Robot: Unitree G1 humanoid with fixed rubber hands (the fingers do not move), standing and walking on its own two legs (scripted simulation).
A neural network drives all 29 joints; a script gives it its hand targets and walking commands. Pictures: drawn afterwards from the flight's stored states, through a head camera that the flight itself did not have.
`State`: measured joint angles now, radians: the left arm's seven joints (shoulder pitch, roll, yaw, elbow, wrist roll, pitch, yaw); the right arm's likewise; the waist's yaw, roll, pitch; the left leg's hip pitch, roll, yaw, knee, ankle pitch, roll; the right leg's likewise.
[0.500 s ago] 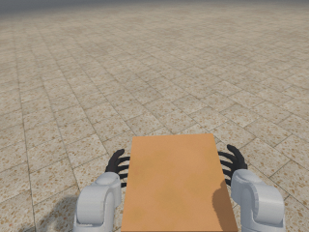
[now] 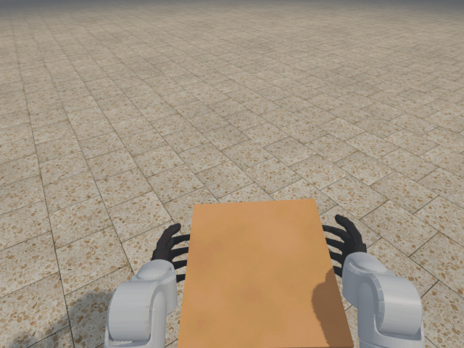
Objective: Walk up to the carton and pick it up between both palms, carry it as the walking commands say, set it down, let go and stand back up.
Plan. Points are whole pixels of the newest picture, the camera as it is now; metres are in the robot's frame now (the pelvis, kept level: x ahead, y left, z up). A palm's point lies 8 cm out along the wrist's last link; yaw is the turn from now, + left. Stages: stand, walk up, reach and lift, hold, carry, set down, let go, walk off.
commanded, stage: carry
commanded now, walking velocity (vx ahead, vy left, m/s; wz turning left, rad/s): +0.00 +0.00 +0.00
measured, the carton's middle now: (258, 295) +0.25 -0.01 +0.01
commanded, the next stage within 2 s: none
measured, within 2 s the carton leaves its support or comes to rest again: neither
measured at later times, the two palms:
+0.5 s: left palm (160, 292) +0.20 +0.13 +0.11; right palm (369, 286) +0.22 -0.15 +0.11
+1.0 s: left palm (169, 284) +0.21 +0.13 +0.10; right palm (368, 275) +0.23 -0.16 +0.10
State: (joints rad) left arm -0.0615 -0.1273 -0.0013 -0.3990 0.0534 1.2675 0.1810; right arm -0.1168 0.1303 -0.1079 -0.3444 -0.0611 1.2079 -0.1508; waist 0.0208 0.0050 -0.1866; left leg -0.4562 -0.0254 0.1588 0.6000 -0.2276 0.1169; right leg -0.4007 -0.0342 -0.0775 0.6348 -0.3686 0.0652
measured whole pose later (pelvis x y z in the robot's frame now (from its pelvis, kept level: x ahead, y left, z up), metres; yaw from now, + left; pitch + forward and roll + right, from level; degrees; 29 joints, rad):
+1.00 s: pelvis -0.02 -0.01 +0.00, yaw +0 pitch +2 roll +0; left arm -0.05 -0.13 0.00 -0.40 0.05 1.27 0.18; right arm -0.12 0.13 -0.11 -0.35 -0.06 1.22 -0.15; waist 0.02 -0.01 -0.17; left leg -0.44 -0.02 0.16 0.56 -0.18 0.11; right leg -0.40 -0.03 -0.08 0.62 -0.27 0.02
